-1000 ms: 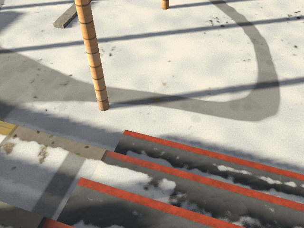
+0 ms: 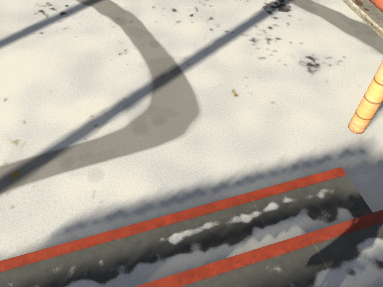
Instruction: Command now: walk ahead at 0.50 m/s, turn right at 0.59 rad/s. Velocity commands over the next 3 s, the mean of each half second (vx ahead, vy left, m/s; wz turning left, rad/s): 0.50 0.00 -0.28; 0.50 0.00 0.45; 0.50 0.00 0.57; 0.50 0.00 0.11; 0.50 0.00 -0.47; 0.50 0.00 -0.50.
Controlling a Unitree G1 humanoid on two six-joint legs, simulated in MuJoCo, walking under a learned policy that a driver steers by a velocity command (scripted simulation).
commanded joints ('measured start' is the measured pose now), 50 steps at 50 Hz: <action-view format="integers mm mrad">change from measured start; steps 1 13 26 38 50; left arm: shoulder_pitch -46 176 -68 -237 -70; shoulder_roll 100 93 67 50 41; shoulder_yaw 19 18 -17 7 47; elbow -108 -40 -167 -235 -203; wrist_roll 19 -8 -31 15 -16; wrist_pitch -55 -16 -68 -99 -129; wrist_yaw -1 113 107 32 10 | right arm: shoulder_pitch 30 -273 167 283 180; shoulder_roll -133 -67 -141 -22 -80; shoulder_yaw -44 -41 -58 -36 -60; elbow -99 -276 -38 -33 -31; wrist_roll -29 -38 -34 24 4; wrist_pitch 8 -20 49 41 67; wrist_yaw -32 77 70 -6 -28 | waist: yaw -36 82 -9 -11 86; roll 84 -106 63 74 76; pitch -65 -19 -3 -46 -58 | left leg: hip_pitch -242 104 632 672 189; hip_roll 76 -43 267 27 -184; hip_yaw -82 -69 -744 -489 -391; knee -312 -1207 -1507 -1262 -811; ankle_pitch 261 1040 273 705 346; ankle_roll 21 35 395 300 179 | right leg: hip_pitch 143 -47 -806 -387 463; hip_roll -384 -137 -136 -157 -175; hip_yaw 539 397 35 186 135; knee -218 69 1343 135 -184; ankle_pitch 222 -135 -281 354 627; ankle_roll -220 -140 133 106 120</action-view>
